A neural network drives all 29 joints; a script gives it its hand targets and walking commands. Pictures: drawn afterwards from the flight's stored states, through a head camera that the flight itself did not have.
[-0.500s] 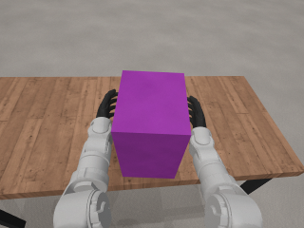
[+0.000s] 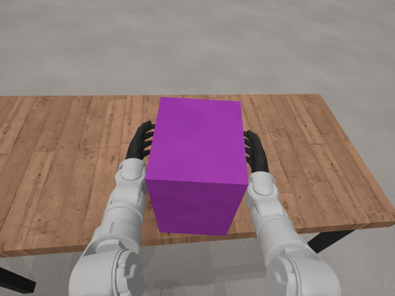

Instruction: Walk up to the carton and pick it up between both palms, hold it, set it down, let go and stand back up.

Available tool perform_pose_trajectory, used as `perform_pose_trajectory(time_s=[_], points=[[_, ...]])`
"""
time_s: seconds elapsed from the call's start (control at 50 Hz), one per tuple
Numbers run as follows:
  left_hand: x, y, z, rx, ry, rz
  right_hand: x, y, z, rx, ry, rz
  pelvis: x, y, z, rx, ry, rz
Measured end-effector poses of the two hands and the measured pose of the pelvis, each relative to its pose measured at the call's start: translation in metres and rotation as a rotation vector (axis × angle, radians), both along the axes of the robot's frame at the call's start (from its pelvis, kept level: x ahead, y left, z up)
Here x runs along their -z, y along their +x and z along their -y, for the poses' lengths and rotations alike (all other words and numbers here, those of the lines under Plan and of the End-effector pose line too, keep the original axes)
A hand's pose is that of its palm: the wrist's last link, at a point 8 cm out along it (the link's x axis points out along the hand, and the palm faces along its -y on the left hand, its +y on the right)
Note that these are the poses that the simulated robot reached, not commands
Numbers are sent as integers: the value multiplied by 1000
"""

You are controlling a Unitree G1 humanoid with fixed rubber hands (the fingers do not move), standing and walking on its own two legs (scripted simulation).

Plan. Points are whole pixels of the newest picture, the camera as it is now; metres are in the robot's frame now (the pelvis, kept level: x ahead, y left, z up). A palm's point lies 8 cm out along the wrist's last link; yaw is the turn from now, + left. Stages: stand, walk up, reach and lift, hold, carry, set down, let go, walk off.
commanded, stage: set down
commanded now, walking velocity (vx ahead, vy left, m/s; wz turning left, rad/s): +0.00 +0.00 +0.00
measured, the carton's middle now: (196, 172) +0.37 -0.01 +0.01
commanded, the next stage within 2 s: none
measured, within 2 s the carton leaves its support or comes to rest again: neither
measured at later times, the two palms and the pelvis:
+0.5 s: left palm (137, 157) +0.40 +0.12 +0.04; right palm (255, 166) +0.37 -0.13 +0.04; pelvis +0.01 +0.00 +0.00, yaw +0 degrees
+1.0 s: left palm (139, 165) +0.39 +0.12 +0.02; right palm (253, 173) +0.37 -0.14 +0.02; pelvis +0.01 +0.00 +0.00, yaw +0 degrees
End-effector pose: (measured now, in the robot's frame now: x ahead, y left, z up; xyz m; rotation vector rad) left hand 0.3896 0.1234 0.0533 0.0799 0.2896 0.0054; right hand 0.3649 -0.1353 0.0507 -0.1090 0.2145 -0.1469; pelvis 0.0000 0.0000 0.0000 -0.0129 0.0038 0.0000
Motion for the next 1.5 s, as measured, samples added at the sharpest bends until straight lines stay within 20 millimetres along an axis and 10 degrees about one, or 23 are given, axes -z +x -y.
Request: perform_pose_trajectory(time_s=[1.26, 1.5], points=[[47, 3, -17, -127, -66, 14, 38, 10, -2, 78, 163, -4, 5, 4, -8, 3, -8, -175], [44, -32, -18, -66, -35, 3, 46, -32, 14, 93, 184, -28, 6, -15, -13, 5, -15, -147]])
